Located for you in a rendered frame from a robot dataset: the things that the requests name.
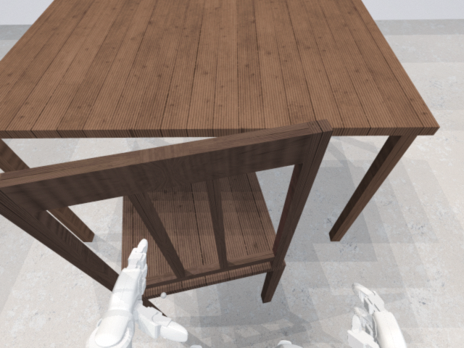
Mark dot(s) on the robot right hand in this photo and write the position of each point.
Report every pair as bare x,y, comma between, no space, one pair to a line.
381,330

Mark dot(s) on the chair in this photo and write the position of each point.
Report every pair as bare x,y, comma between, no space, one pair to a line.
198,204

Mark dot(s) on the table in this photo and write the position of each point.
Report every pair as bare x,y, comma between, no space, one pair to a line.
208,68

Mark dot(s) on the robot left forearm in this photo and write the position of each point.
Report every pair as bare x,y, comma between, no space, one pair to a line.
115,329

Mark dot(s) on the robot left hand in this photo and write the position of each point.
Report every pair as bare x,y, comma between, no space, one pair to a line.
130,286

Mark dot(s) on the robot right shin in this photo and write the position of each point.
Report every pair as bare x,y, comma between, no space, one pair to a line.
284,342

